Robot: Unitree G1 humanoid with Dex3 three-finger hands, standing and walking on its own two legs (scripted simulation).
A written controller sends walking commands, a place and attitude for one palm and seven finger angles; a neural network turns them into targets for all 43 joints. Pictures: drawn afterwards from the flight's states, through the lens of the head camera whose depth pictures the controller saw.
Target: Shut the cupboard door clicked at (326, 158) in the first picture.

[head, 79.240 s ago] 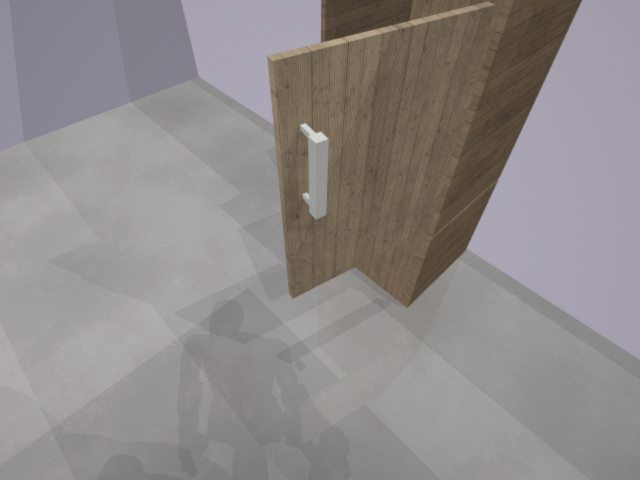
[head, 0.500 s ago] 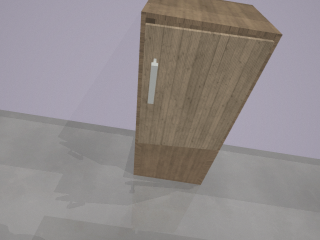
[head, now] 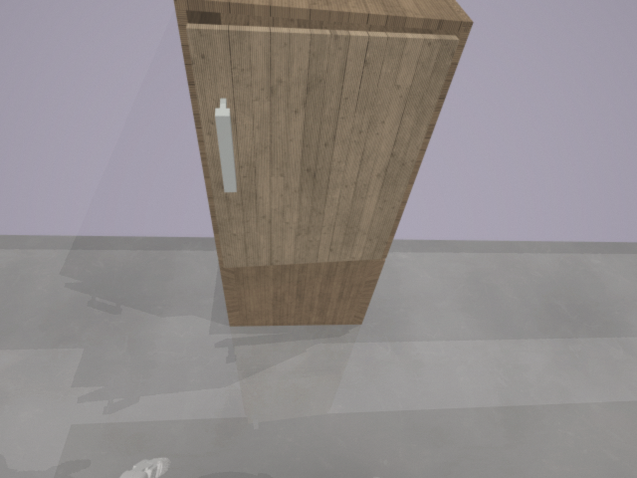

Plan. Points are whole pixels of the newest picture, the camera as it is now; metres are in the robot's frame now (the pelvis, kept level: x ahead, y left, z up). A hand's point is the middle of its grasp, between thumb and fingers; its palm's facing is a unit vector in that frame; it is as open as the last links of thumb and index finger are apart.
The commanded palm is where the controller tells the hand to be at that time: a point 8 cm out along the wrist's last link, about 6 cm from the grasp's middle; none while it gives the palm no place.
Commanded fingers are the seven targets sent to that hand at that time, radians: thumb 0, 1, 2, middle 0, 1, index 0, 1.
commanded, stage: shuffle to correct the standing spot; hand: left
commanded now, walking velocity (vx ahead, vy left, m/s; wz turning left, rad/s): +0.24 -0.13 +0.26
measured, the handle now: (227, 146) +0.66 +0.13 +0.04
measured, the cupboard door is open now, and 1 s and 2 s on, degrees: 4 4 4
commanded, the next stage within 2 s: come to a stop and stand still in 0.62 s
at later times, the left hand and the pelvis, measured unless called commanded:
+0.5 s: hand out of the picture +0.07 +0.13 -0.20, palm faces +0.09 -0.98 -0.17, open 7.3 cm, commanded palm none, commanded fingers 0.00 0.90 0.90 -0.20 -0.30 -0.20 -0.30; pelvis +0.12 -0.06 -0.02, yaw +3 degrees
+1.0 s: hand (255, 435) +0.23 +0.07 -0.21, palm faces +0.12 -0.98 -0.14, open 7.3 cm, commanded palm none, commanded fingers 0.00 0.90 0.90 -0.20 -0.30 -0.20 -0.30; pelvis +0.24 -0.09 -0.02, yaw +4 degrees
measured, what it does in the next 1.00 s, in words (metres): walks ahead: right foot, then left foot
